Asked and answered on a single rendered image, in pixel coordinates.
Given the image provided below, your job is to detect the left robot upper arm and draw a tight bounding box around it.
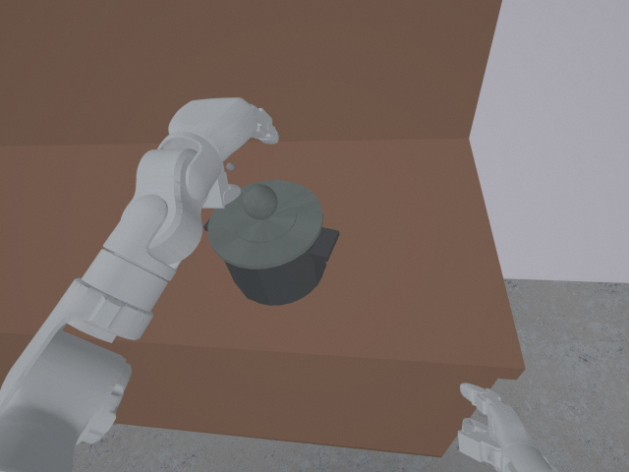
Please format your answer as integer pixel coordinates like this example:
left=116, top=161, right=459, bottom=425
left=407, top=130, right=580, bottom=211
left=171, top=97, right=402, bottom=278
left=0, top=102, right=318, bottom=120
left=0, top=330, right=132, bottom=472

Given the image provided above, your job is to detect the pot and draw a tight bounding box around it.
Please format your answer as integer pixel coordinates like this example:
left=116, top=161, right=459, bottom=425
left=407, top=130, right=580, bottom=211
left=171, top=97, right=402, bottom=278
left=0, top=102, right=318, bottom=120
left=203, top=220, right=339, bottom=306

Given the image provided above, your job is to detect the table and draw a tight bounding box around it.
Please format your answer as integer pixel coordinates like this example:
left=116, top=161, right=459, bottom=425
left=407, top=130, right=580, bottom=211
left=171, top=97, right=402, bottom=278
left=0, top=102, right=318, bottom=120
left=0, top=0, right=526, bottom=457

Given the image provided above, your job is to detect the robot right hand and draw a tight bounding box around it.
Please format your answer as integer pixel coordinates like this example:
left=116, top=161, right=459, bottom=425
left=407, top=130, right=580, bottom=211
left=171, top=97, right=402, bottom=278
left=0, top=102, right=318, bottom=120
left=458, top=383, right=534, bottom=472

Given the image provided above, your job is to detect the robot right forearm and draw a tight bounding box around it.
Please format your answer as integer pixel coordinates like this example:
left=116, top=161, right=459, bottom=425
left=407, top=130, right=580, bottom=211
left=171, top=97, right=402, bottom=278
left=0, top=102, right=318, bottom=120
left=500, top=443, right=559, bottom=472

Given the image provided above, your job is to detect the robot left forearm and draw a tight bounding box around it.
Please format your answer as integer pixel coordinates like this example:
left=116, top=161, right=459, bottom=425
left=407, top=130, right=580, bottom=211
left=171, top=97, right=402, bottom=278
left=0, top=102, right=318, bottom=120
left=0, top=132, right=221, bottom=414

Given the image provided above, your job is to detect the robot left hand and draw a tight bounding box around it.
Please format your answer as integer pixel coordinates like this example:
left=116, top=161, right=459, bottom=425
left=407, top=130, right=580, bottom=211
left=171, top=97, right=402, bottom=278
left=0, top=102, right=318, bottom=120
left=168, top=97, right=279, bottom=208

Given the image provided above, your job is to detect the lid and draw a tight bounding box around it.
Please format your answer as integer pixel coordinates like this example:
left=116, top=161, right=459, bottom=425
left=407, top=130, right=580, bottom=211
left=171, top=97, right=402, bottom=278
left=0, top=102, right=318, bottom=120
left=207, top=180, right=323, bottom=269

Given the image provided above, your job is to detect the knob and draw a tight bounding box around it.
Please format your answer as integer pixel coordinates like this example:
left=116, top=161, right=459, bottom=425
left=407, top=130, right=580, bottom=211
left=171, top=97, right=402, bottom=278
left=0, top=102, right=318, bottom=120
left=242, top=184, right=277, bottom=219

